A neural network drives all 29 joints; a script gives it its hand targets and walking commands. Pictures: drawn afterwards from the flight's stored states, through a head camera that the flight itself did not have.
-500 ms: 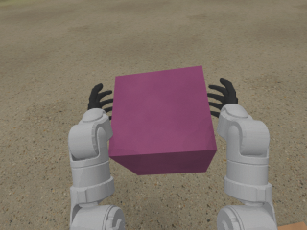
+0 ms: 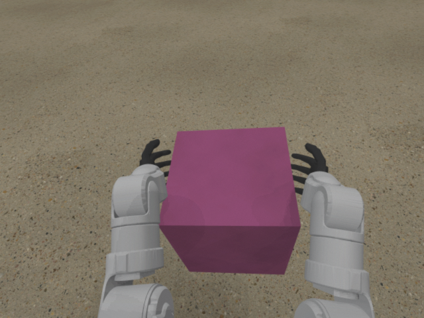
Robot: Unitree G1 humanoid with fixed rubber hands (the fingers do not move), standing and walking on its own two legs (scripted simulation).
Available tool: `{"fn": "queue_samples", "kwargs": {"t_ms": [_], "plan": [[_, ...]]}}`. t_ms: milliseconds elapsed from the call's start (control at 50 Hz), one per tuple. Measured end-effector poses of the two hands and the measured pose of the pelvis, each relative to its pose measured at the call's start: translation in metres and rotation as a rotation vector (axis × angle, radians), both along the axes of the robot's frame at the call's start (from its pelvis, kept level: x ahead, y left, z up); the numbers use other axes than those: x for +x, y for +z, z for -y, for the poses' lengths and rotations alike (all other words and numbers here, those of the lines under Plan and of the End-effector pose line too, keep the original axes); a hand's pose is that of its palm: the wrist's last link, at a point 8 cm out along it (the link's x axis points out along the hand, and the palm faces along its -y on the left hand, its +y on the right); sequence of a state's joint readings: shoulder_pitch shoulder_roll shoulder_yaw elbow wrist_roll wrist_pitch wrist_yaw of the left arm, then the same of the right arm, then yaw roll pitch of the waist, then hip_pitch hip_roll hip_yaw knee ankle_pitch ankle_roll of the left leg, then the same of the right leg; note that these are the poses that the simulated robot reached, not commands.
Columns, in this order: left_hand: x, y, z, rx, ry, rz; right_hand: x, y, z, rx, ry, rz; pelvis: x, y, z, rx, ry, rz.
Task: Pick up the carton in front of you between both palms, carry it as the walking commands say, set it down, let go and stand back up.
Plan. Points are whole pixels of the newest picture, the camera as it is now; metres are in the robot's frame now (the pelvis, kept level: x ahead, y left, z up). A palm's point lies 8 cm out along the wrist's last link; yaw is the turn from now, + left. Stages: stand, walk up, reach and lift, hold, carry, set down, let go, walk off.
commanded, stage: carry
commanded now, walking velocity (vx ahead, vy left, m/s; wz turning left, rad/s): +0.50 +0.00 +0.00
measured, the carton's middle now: (232, 205) +0.35 +0.01 +0.02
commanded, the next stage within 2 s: none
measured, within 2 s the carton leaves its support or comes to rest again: neither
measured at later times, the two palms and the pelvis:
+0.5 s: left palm (176, 83) +0.65 +0.17 +0.13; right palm (289, 85) +0.65 -0.13 +0.13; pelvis +0.32 +0.00 +0.00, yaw +3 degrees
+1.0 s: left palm (182, 43) +0.91 +0.19 +0.13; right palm (270, 44) +0.91 -0.10 +0.12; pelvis +0.63 +0.04 +0.01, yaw +2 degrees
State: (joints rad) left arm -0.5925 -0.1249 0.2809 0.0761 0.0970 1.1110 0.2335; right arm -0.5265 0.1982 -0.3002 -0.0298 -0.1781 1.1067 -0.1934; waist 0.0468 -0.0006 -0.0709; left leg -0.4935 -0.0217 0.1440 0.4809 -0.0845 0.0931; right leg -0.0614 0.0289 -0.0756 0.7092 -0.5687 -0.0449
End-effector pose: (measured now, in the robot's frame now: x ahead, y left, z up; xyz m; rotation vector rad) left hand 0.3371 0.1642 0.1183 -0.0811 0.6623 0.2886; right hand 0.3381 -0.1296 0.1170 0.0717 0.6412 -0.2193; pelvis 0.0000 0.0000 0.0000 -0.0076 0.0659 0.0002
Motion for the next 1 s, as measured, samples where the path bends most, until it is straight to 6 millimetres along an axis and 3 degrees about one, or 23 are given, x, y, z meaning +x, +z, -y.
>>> {"fn": "queue_samples", "kwargs": {"t_ms": [120, 220, 420, 540, 620, 720, 900, 1000], "plan": [[0.072, -0.028, 0.008, -0.007, -0.066, -0.048, 0.05, -0.024, 0.007, -0.014, -0.084, -0.047, 0.061, 0.005, -0.019, -0.002, 0.007, -0.011], [0.126, -0.022, 0.008, -0.009, -0.059, -0.011, 0.103, -0.013, 0.007, 0.0, -0.109, -0.006, 0.116, 0.014, -0.026, -0.012, 0.005, -0.02], [0.25, 0.012, -0.006, 0.011, 0.007, 0.096, 0.245, 0.02, -0.006, -0.027, -0.03, 0.095, 0.255, 0.012, -0.014, -0.01, 0.033, -0.019], [0.332, 0.005, -0.004, 0.054, 0.034, 0.059, 0.341, 0.001, -0.004, -0.024, 0.045, 0.052, 0.347, -0.005, -0.001, -0.008, 0.062, 0.009], [0.364, -0.005, -0.008, 0.036, 0.068, -0.027, 0.385, -0.011, -0.009, -0.013, 0.087, -0.038, 0.387, 0.008, 0.006, 0.012, 0.068, 0.007], [0.412, 0.0, -0.01, 0.013, 0.084, -0.022, 0.435, -0.007, -0.011, 0.013, 0.076, -0.037, 0.437, 0.023, 0.008, 0.029, 0.071, -0.005], [0.51, 0.02, -0.009, 0.012, -0.002, 0.059, 0.521, 0.011, -0.011, 0.014, 0.058, 0.038, 0.551, 0.029, -0.014, 0.039, 0.055, -0.017], [0.568, 0.01, -0.028, 0.031, -0.045, 0.058, 0.574, 0.005, -0.029, -0.028, 0.061, 0.035, 0.628, 0.015, -0.036, 0.03, 0.041, -0.009]]}}
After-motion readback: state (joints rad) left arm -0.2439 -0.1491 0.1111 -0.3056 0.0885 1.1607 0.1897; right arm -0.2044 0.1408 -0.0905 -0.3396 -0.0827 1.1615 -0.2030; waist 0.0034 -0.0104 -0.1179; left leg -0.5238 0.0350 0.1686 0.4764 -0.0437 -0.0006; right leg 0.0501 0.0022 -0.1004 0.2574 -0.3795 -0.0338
